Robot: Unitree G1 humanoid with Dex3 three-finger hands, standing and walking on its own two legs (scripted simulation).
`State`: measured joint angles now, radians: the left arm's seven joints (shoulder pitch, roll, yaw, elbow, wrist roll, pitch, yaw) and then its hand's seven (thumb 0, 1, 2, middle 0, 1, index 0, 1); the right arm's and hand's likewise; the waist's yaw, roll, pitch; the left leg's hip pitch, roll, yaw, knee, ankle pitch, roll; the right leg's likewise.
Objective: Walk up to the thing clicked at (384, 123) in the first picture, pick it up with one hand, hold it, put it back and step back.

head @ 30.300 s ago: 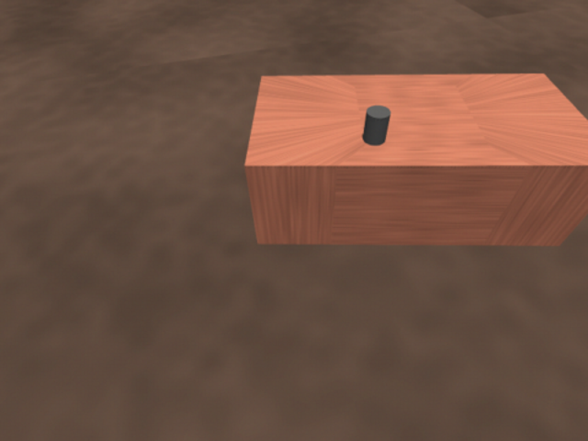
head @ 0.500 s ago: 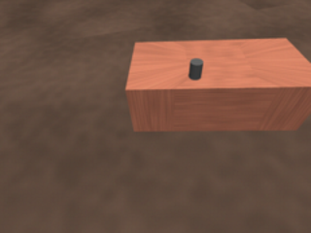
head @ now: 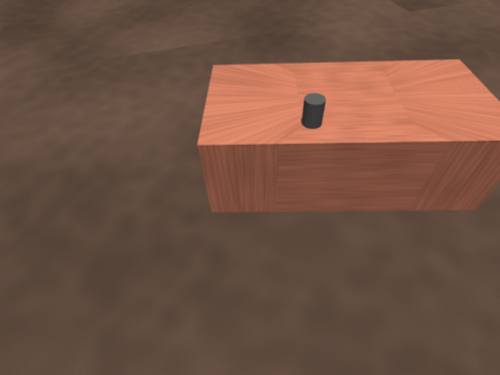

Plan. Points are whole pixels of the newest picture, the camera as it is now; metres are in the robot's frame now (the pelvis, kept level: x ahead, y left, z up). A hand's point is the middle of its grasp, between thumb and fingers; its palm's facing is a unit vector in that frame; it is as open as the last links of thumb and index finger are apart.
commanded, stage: step back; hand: right
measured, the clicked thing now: (313, 111) +1.11 -0.22 -0.26
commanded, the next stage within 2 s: stand in 0.24 s
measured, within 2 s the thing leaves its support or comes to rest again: neither
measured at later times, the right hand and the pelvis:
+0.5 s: hand out of the picture +0.12 -0.25 -0.14, palm faces -0.03 +0.94 -0.35, open 7.4 cm; pelvis +0.01 +0.00 +0.02, yaw +0 degrees
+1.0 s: hand out of the picture +0.07 -0.26 -0.14, palm faces -0.04 +0.95 -0.32, open 7.4 cm; pelvis -0.01 -0.01 +0.02, yaw +1 degrees
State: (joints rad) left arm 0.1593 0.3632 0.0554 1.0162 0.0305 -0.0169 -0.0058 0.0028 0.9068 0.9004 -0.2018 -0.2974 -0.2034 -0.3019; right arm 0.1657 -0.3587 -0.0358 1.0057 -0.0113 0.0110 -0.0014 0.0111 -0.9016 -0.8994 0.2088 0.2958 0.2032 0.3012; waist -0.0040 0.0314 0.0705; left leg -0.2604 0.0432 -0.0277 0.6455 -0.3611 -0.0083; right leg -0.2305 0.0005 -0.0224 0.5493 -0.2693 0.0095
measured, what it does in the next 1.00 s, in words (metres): stands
